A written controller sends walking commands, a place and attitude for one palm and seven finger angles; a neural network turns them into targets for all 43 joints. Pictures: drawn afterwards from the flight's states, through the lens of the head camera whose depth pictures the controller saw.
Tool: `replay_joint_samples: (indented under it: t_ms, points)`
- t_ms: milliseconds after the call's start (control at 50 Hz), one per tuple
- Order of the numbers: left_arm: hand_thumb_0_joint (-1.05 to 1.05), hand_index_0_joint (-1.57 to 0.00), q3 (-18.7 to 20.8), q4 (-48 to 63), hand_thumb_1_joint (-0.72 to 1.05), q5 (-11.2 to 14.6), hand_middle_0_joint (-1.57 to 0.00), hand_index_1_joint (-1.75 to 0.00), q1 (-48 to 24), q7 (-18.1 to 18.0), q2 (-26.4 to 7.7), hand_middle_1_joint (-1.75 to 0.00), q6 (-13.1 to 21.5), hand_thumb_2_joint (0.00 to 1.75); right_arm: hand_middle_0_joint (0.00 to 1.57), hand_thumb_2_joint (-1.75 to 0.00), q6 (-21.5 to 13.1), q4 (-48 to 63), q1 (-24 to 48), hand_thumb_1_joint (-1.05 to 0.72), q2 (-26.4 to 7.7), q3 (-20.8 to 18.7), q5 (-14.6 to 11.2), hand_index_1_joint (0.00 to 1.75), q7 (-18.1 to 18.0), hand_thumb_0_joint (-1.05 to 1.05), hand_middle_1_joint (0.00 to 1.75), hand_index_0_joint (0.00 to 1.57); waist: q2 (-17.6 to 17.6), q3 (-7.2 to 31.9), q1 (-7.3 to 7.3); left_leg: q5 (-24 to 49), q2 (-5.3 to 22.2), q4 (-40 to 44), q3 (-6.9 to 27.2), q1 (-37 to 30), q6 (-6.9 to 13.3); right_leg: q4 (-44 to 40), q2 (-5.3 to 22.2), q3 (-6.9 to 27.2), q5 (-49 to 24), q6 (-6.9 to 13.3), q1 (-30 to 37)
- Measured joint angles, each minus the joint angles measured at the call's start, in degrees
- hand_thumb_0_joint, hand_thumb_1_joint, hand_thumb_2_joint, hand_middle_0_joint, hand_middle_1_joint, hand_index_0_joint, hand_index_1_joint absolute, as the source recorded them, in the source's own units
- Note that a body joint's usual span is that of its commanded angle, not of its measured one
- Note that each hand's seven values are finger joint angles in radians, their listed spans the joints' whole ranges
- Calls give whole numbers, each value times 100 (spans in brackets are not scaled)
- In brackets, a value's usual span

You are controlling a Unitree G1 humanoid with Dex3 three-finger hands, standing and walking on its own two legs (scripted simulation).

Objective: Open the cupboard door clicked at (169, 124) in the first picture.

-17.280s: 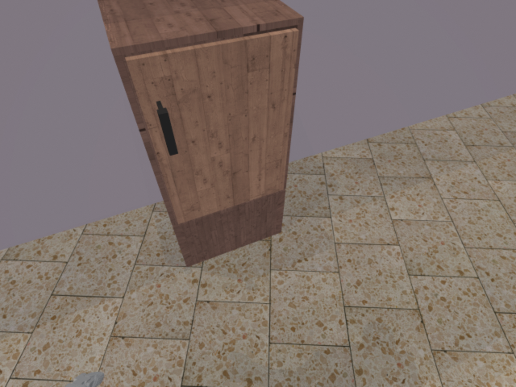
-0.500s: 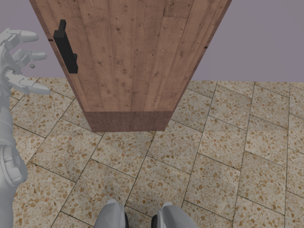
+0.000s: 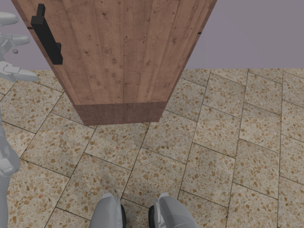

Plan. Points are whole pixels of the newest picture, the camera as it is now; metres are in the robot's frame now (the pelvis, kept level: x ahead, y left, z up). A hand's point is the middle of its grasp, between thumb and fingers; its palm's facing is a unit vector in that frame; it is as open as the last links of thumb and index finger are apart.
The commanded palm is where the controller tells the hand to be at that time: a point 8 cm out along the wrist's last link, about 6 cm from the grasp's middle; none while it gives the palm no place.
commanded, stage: move the hooked fingers beside the handle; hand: left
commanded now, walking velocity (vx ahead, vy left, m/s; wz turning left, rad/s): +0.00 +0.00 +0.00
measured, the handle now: (50, 36) +0.57 +0.20 +0.07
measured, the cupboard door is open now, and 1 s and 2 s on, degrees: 0 0 0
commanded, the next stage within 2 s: slide the fingers in behind the handle in 0.04 s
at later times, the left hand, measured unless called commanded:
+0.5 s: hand (25, 55) +0.51 +0.24 +0.07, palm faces +0.01 -1.00 +0.00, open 14.0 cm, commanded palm +0.50 +0.27 +0.07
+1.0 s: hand (46, 56) +0.51 +0.20 +0.08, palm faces +0.01 -1.00 +0.00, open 14.0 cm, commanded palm +0.49 +0.24 +0.07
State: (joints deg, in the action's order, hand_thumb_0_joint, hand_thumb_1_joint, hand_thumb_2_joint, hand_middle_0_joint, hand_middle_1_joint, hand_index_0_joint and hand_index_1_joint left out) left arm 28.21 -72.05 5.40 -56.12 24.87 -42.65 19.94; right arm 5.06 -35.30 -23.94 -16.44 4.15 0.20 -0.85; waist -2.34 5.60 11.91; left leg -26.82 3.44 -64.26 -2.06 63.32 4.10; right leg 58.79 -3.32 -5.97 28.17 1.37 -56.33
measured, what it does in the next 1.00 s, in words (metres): stands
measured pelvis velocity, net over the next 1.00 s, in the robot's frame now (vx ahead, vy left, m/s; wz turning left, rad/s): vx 0.00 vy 0.00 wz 0.01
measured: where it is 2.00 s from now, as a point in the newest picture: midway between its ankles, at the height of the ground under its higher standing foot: outside the picture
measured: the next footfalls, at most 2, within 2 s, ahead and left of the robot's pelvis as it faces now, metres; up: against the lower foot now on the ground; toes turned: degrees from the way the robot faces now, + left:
none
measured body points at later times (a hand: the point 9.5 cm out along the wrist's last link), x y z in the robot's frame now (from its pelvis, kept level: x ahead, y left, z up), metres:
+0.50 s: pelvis +0.01 +0.00 +0.00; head +0.15 +0.04 +0.43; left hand +0.51 +0.30 +0.07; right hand +0.01 -0.27 -0.09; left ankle +0.02 +0.07 -0.65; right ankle -0.01 -0.11 -0.65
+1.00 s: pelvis +0.00 +0.00 +0.00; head +0.13 +0.02 +0.43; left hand +0.50 +0.25 +0.08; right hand +0.00 -0.27 -0.10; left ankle +0.02 +0.07 -0.65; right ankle -0.01 -0.11 -0.65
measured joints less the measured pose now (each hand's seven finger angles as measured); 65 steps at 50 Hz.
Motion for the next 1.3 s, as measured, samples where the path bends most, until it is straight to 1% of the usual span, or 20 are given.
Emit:
replay_joint_samples:
  t_ms: [80,180,300,420,500,640,740,840,940,1020,1160,1300]
  points:
    - [-1,-30,-21,-27,-49,15,-30,-120,32,74,-52,-120,-85,30,21,-90,13,-6,-59,-90,-13,-14,-9,30,-8,1,30,20,6,25,13,-4,3,3,8,18,-4,-14,-6,-5,0,3,-13]
    - [-1,-30,4,100,-49,19,-30,-120,155,83,15,-120,-69,30,21,-90,9,6,-55,-90,-43,-50,3,30,-5,1,30,20,26,29,-2,-13,9,0,8,27,-1,-25,-14,-2,-2,-1,-17]
    - [-1,-30,-135,368,-49,103,-30,-120,228,-23,317,-120,41,30,21,-90,9,-34,17,-90,-38,-109,20,30,42,1,30,20,40,60,-70,-14,-16,28,33,-26,0,-72,2,-24,1,-9,58]
    - [-1,-30,-234,339,-49,40,-30,-120,256,-199,486,-120,-93,30,21,-90,14,37,119,-91,-7,-110,23,30,57,1,30,20,30,98,-61,-13,-34,75,29,-116,9,-119,14,-17,0,-20,149]
    - [-1,-30,-240,464,-49,65,-30,-120,406,-306,619,-120,16,30,21,-90,8,79,146,-91,30,-111,29,30,87,1,30,20,27,112,-94,-18,-29,114,-9,-207,14,-144,11,24,-3,-27,218]
    - [-1,-30,-406,473,-49,109,-30,-120,426,-416,829,-120,102,30,21,-90,21,45,151,-91,91,-108,18,30,124,1,30,20,13,117,-158,-17,-56,131,-6,-290,9,-135,34,21,18,-24,297]
    - [-1,-30,-471,481,-49,103,-30,-120,448,-531,971,-120,119,30,21,-90,18,14,144,-90,105,-125,26,30,137,1,30,20,-3,124,-175,-9,-67,136,-11,-316,4,-114,45,25,25,-18,311]
    - [-1,-30,-505,526,-50,99,-30,-120,497,-655,1130,-120,220,30,21,-90,11,-24,125,-91,108,-148,28,30,153,1,30,20,-4,152,-187,-2,-64,144,-27,-354,-9,-91,45,42,30,-6,328]
    - [-1,-30,-593,418,-50,21,-30,-120,402,-806,1201,-120,202,30,21,-90,-17,-36,117,-91,96,-161,32,30,157,1,30,20,-17,138,-157,12,-68,124,-9,-342,-28,-47,49,23,38,17,313]
    - [-1,-30,-559,408,-50,0,-30,-120,389,-900,1248,-120,264,30,21,-90,-37,-44,111,-91,85,-166,41,30,161,1,30,20,-15,144,-141,24,-56,122,-28,-332,-44,-10,41,43,36,35,276]
    - [-1,-30,-522,270,-49,-62,-31,-120,271,-964,1167,-120,244,30,21,-90,-72,-23,94,-91,78,-151,35,30,154,1,30,20,-5,118,-84,29,-32,61,-13,-247,-78,80,20,28,51,77,177]
    - [-1,-30,-609,437,-49,29,-30,-120,360,-988,1304,-120,308,30,21,-90,-84,-92,52,-91,81,-185,31,30,174,1,30,20,-27,145,-148,38,-28,84,-10,-260,-106,80,13,29,55,102,177]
